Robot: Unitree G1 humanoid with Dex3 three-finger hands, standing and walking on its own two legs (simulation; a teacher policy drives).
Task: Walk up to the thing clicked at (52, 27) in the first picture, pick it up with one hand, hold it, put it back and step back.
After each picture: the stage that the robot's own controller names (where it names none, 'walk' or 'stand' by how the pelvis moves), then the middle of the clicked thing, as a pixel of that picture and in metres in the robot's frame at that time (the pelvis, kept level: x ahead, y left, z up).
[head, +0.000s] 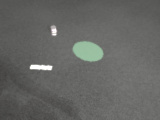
stand; (53, 30) +1.69 +0.36 -0.72
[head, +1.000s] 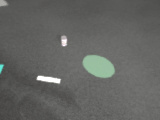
walk; (63, 40) +1.57 +0.17 -0.70
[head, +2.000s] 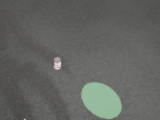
walk; (57, 63) +1.03 +0.17 -0.71
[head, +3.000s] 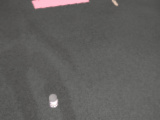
walk; (53, 100) +0.66 +0.17 -0.71
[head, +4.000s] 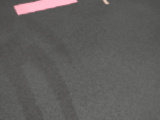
stand; out of the picture +0.41 +0.25 -0.71
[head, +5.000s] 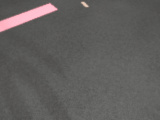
stand; out of the picture +0.32 +0.30 -0.71
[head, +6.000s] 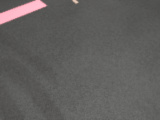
stand; out of the picture +0.31 +0.31 -0.72
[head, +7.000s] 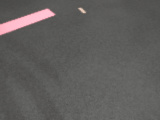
stand; out of the picture +0.31 +0.30 -0.72
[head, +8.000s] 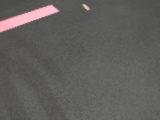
stand; out of the picture +0.32 +0.29 -0.72
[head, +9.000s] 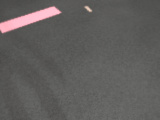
stand; out of the picture +0.32 +0.29 -0.72
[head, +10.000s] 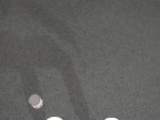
go down; (36, 101) +0.38 +0.27 -0.55
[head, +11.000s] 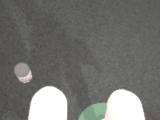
go down; (23, 73) +0.43 +0.28 -0.32
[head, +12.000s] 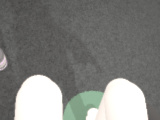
close in; out of the picture +0.41 +0.31 -0.26
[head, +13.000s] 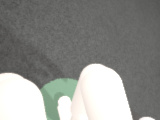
close in; out of the picture +0.40 +0.33 -0.22
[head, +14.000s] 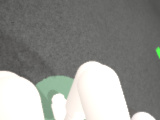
close in; out of the picture +0.39 +0.33 -0.22
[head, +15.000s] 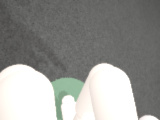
go down; out of the picture +0.40 +0.32 -0.21
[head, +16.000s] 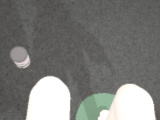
go down; (21, 58) +0.43 +0.29 -0.29
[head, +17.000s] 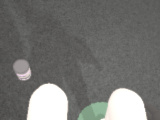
go down; (22, 70) +0.43 +0.28 -0.30
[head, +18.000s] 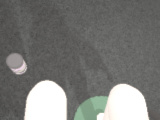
go down; (17, 64) +0.43 +0.29 -0.30
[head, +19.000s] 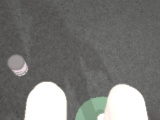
go down; (18, 65) +0.43 +0.28 -0.30
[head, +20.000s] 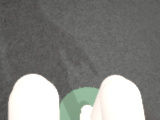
close in; out of the picture +0.41 +0.31 -0.25
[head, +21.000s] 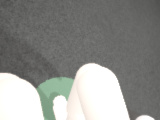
close; out of the picture +0.40 +0.33 -0.22
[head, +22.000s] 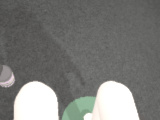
hold; (4, 76) +0.39 +0.27 -0.28
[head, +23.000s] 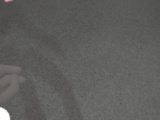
hold; out of the picture +0.35 +0.22 -0.62
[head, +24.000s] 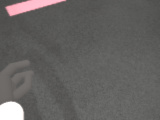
hold; out of the picture +0.33 +0.23 -0.67
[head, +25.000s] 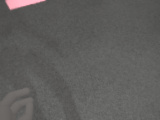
hold; out of the picture +0.36 +0.23 -0.65
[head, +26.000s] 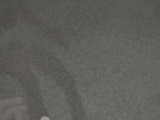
stand; out of the picture +0.35 +0.23 -0.60
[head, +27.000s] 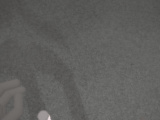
stand; (44, 117) +0.36 +0.22 -0.58
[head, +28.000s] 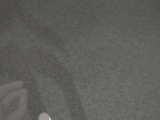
close; out of the picture +0.37 +0.23 -0.59
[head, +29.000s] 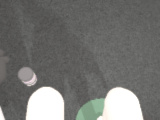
stand; (28, 76) +0.41 +0.25 -0.34
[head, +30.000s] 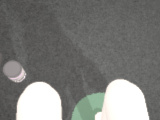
close; (15, 72) +0.40 +0.25 -0.26
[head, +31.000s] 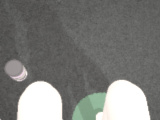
close; (17, 71) +0.41 +0.25 -0.26
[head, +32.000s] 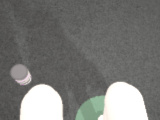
close; (21, 75) +0.40 +0.25 -0.28
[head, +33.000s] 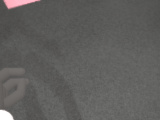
close; out of the picture +0.36 +0.22 -0.63
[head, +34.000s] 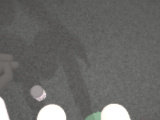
hold; (38, 93) +0.39 +0.23 -0.46
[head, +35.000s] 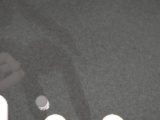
hold; (42, 103) +0.39 +0.22 -0.52
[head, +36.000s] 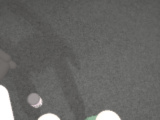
crouch; (35, 100) +0.38 +0.23 -0.51
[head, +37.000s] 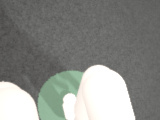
lower; out of the picture +0.40 +0.28 -0.24
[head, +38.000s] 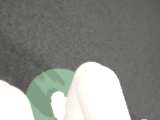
lower; out of the picture +0.39 +0.30 -0.22
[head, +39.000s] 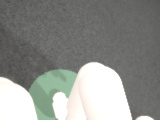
lower; out of the picture +0.39 +0.30 -0.22
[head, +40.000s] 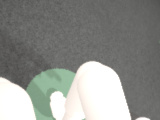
lower; out of the picture +0.39 +0.30 -0.23
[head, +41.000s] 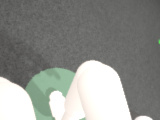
loosen; out of the picture +0.39 +0.30 -0.22
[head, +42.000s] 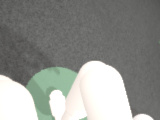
withdraw; out of the picture +0.37 +0.28 -0.22
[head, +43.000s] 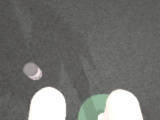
walk; (33, 71) +0.43 +0.24 -0.37
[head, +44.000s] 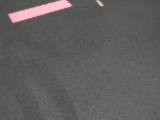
stand; out of the picture +0.35 +0.22 -0.66
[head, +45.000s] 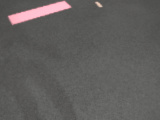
stand; out of the picture +0.36 +0.23 -0.67
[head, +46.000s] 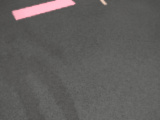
stand; out of the picture +0.36 +0.23 -0.67
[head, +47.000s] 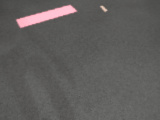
stand; out of the picture +0.38 +0.23 -0.72
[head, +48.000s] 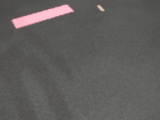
stand; out of the picture +0.34 +0.23 -0.73
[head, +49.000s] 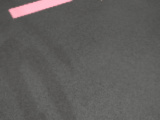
walk; out of the picture +0.35 +0.23 -0.72
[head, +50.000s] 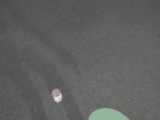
walk; (57, 95) +0.58 +0.23 -0.70
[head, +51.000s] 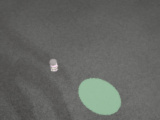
walk; (53, 65) +0.93 +0.22 -0.70
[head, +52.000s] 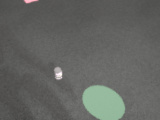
stand; (58, 73) +0.95 +0.24 -0.71
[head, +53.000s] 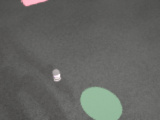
stand; (56, 75) +0.96 +0.26 -0.72
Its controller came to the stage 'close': yes
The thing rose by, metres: 0.01
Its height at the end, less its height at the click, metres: +0.00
